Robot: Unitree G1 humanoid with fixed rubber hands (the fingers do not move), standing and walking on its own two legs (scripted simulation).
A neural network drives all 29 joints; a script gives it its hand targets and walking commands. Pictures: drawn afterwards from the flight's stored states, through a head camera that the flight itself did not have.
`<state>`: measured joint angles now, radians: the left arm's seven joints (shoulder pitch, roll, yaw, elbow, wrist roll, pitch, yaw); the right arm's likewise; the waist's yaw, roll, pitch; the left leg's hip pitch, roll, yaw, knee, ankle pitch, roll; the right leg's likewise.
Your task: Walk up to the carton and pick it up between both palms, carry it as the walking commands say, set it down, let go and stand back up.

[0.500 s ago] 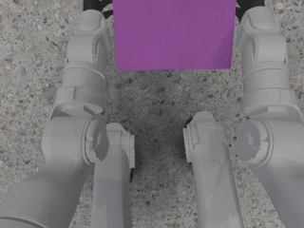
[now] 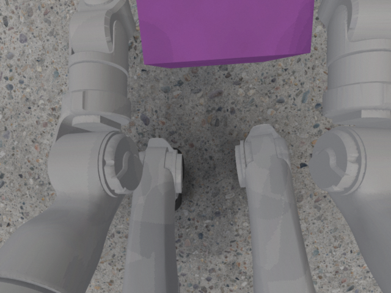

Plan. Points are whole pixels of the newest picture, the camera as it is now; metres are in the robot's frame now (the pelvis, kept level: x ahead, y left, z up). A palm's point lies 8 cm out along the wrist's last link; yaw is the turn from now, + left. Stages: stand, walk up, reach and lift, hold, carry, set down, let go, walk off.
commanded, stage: reach and lift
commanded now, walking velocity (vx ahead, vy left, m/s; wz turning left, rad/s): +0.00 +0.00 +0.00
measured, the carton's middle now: out of the picture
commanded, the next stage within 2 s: none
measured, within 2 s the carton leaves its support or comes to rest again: neither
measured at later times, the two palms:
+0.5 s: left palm out of the picture +0.54 +0.09 -0.01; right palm out of the picture +0.51 -0.20 -0.01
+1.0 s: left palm out of the picture +0.54 +0.10 +0.08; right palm out of the picture +0.50 -0.20 +0.07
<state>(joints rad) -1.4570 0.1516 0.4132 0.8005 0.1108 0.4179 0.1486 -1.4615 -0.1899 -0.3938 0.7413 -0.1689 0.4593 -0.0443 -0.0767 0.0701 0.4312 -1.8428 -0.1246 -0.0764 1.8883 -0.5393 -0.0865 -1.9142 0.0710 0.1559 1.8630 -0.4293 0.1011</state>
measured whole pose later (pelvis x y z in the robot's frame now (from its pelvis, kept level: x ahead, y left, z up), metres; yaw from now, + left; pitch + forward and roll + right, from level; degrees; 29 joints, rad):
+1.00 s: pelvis +0.09 +0.01 +0.13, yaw -2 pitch +38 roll +1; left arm -0.83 -0.05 0.39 0.75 0.19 0.35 0.14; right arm -0.82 0.03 -0.44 0.69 -0.28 0.37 0.00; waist -0.06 0.09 -0.25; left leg -1.58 -0.09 -0.09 1.46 -0.56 -0.05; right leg -1.63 0.04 0.15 1.43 -0.47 0.09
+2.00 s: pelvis +0.12 +0.01 +0.24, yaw -3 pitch +23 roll +1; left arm -0.49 -0.11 0.31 0.62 0.21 0.33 0.12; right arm -0.51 0.09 -0.35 0.61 -0.23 0.34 0.00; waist -0.04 0.04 -0.17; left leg -0.93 -0.06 -0.12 0.95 -0.42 -0.04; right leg -0.99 0.02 0.14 0.93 -0.34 0.06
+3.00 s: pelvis +0.13 +0.01 +0.31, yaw -4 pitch +0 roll +0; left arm -0.34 -0.11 0.22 0.46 0.23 0.65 0.08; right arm -0.36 0.14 -0.28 0.42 -0.28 0.65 0.00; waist -0.03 0.03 -0.08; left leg -0.20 -0.02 -0.12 0.46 -0.25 -0.03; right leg -0.27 0.00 0.14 0.46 -0.18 0.05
